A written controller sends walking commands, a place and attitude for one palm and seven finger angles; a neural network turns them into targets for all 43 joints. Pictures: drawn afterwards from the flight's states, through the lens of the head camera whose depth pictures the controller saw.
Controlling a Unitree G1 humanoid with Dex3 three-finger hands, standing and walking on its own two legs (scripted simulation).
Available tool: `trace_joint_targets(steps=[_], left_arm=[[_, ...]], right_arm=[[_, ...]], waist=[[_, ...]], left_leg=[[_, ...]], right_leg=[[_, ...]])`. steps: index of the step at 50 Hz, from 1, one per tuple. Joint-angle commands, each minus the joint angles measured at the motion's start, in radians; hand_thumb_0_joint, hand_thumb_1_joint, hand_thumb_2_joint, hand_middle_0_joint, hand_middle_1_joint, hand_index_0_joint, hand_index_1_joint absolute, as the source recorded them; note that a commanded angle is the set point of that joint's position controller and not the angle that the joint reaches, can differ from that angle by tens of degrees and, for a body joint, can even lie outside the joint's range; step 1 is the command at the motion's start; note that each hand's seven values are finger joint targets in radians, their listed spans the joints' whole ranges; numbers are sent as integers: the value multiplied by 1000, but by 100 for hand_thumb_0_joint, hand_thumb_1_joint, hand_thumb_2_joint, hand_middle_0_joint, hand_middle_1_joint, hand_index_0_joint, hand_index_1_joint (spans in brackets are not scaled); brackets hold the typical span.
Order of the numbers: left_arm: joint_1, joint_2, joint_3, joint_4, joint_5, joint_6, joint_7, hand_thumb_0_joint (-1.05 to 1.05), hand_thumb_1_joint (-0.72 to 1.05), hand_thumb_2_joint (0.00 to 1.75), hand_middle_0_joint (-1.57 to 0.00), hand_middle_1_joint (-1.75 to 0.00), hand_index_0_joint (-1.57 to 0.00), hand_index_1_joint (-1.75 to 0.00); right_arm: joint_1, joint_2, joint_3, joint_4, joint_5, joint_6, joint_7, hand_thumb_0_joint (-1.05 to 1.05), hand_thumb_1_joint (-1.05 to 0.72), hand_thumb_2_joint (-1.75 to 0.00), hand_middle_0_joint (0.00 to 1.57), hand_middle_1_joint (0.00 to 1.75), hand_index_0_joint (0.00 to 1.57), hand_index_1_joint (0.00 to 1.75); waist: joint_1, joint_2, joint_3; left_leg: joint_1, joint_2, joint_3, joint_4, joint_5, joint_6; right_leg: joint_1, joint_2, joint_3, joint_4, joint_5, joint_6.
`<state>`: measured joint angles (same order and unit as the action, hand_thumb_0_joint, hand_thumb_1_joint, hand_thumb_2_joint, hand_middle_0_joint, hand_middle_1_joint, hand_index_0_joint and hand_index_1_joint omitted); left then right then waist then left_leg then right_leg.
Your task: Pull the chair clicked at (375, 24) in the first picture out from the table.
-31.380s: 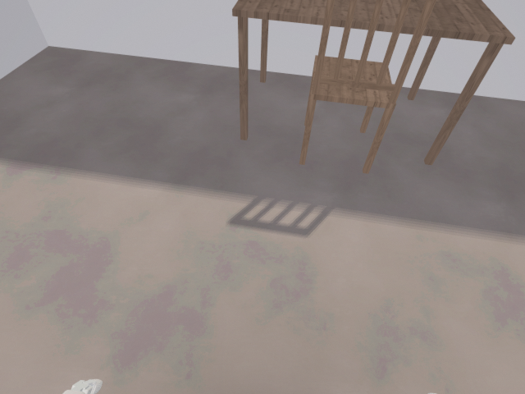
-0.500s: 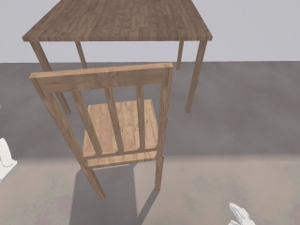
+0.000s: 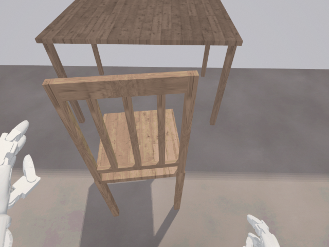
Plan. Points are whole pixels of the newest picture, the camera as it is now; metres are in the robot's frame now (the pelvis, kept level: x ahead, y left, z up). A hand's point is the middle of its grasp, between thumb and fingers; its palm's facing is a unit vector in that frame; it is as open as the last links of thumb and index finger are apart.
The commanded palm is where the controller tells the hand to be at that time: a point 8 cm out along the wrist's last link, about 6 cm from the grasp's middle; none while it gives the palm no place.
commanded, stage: let the arm hang, fingers relaxed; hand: left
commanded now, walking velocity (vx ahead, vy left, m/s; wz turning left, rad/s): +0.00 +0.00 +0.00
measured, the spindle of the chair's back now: (133, 136) +0.47 +0.14 -0.05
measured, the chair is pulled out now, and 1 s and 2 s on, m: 0.58 0.58 0.58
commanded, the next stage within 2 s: look to check the result in 1.06 s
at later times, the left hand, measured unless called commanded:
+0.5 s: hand out of the picture -0.01 +0.19 -0.17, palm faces +0.03 -0.97 -0.24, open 7.1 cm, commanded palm none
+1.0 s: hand out of the picture +0.00 +0.15 -0.17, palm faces +0.05 -0.98 -0.18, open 7.3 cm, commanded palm none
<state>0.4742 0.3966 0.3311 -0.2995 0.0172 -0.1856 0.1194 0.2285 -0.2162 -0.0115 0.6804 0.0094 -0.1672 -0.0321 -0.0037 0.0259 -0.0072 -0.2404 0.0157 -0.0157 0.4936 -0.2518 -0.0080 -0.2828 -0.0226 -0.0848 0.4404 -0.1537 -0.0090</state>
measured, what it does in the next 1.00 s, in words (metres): stands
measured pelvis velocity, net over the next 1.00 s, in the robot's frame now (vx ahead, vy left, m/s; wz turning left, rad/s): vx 0.01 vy -0.02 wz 0.01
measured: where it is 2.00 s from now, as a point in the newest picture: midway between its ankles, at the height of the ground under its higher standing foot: outside the picture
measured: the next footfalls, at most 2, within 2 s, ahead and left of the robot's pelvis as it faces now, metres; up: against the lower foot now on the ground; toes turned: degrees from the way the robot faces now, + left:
none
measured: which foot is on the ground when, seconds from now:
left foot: down 0.00-1.00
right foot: down 0.00-1.00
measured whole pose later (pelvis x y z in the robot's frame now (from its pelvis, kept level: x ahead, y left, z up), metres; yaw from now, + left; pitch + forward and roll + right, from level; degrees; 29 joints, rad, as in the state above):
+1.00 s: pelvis +0.01 -0.02 +0.00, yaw +0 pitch -1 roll +0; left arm 0.32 0.12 0.00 1.07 0.01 0.01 0.04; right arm 0.36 -0.08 0.01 1.07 -0.01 -0.01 -0.03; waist 0.00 0.01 0.04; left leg -0.20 0.02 -0.03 0.47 -0.26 -0.02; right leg -0.26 -0.02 -0.10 0.47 -0.19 -0.03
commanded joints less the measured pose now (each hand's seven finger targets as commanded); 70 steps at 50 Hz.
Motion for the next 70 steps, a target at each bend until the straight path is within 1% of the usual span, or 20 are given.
trace_joint_targets(steps=[1,2,4,5,6,8,11,14,17,20,27,30,31,39,46,55,57,60,61,70], left_arm=[[-85,-111,-238,528,19,184,-116,0,90,90,-20,-30,-20,-30],[-112,-102,-247,576,18,185,-113,0,90,90,-20,-30,-20,-30],[-168,-82,-258,694,16,186,-106,0,90,90,-20,-30,-20,-30],[-185,-80,-266,754,14,190,-103,0,90,90,-20,-30,-20,-30],[-196,-76,-276,816,10,197,-100,0,90,90,-20,-30,-20,-30],[-191,-69,-290,937,4,198,-97,0,90,90,-20,-30,-20,-30],[-179,-61,-307,1079,-2,196,-95,0,90,90,-20,-30,-20,-30],[-147,-104,-293,1146,1,193,-89,0,90,90,-20,-30,-20,-30],[-160,-105,-304,1197,-2,193,-93,0,90,90,-20,-30,-20,-30],[-155,-102,-310,1243,-6,192,-95,0,90,90,-20,-30,-20,-30],[-124,-113,-319,1313,-12,192,-91,0,90,90,-20,-30,-20,-30],[-110,-128,-320,1329,-14,192,-88,0,90,90,-20,-30,-20,-30],[-112,-130,-322,1335,-14,193,-87,0,90,90,-20,-30,-20,-30],[-88,-163,-315,1343,-11,188,-80,0,90,90,-20,-30,-20,-30],[-87,-179,-312,1343,-9,189,-80,0,90,90,-20,-30,-20,-30],[-86,-183,-310,1333,-10,182,-80,0,90,90,-20,-30,-20,-30],[-92,-186,-311,1332,-10,184,-80,0,90,90,-20,-30,-20,-30],[-90,-179,-309,1334,-10,183,-80,0,90,90,-20,-30,-20,-30],[-95,-178,-310,1334,-11,185,-80,0,90,90,-20,-30,-20,-30],[-101,-176,-307,1333,-12,185,-82,0,90,90,-20,-30,-20,-30]], right_arm=[[-9,-102,-36,30,-27,76,34,0,-90,-90,20,30,20,30],[-1,-106,-31,25,-30,91,32,0,-90,-90,20,30,20,30],[21,-114,-29,42,-30,120,29,0,-90,-90,20,30,20,30],[29,-117,-25,60,-29,129,27,0,-90,-90,20,30,20,30],[20,-113,-21,79,-30,135,26,0,-90,-90,20,30,20,30],[2,-109,-8,122,-29,139,22,0,-90,-90,20,30,20,30],[22,-91,1,179,-22,146,16,0,-90,-90,20,30,20,30],[74,-45,-5,222,-30,151,13,0,-90,-90,20,30,20,30],[121,-38,-9,253,-27,160,12,0,-90,-90,20,30,20,30],[174,-31,-6,288,-26,159,12,0,-90,-90,20,30,20,30],[237,-9,2,345,-22,156,5,0,-90,-90,20,30,20,30],[253,5,5,361,-22,151,3,0,-90,-90,20,30,20,30],[249,8,5,367,-21,154,1,0,-90,-90,20,30,20,30],[264,44,4,378,-22,150,-2,0,-90,-90,20,30,20,30],[257,63,2,378,-22,154,-6,0,-90,-90,20,30,20,30],[247,57,4,374,-21,147,-7,0,-90,-90,20,30,20,30],[241,55,3,374,-21,150,-9,0,-90,-90,20,30,20,30],[244,57,3,375,-21,152,-7,0,-90,-90,20,30,20,30],[238,59,2,376,-20,155,-8,0,-90,-90,20,30,20,30],[247,54,5,379,-22,149,-8,0,-90,-90,20,30,20,30]], waist=[[-4,-70,-76],[-2,-157,-80],[-8,-248,-100],[-9,-217,-106],[-1,-118,-68],[13,2,-43],[16,85,-1],[14,166,-12],[9,43,39],[6,-14,48],[7,-36,82],[8,-12,73],[11,-5,113],[10,-13,90],[9,-5,130],[8,-11,63],[8,-15,99],[7,-23,82],[8,-29,118],[8,7,80]], left_leg=[[-91,89,-122,-23,260,60],[-95,75,-123,-7,271,62],[-41,42,-99,18,293,53],[-14,43,-98,3,314,51],[-16,41,-98,-23,311,50],[-26,58,-107,-61,315,49],[-37,61,-98,-101,188,45],[-57,57,-90,-118,46,45],[-77,59,-92,-127,-27,50],[-65,51,-80,-122,-34,51],[-68,56,-72,-127,-7,57],[-61,60,-74,-136,2,58],[-81,63,-78,-148,-12,61],[-76,54,-62,-134,-7,56],[-81,55,-60,-138,-29,58],[-34,60,-57,-116,72,52],[-45,63,-57,-119,72,50],[-36,57,-50,-114,51,48],[-46,56,-52,-119,41,50],[-46,64,-59,-129,44,49]], right_leg=[[47,-82,62,75,72,-30],[77,-93,74,68,115,-40],[100,-125,103,61,198,-72],[108,-124,101,60,206,-73],[96,-110,97,57,176,-68],[117,-91,102,43,134,-48],[125,-77,104,-14,35,-44],[137,-82,97,-49,-32,-47],[108,-84,95,-90,-92,-46],[88,-94,104,-110,-144,-49],[73,-92,96,-112,-147,-52],[74,-89,96,-98,-129,-50],[62,-81,90,-103,-132,-52],[72,-88,97,-92,-123,-53],[42,-78,98,-104,-134,-55],[85,-91,95,-82,-41,-56],[72,-88,92,-86,-38,-57],[76,-93,97,-96,-73,-56],[60,-88,96,-109,-85,-59],[89,-87,94,-92,-71,-58]])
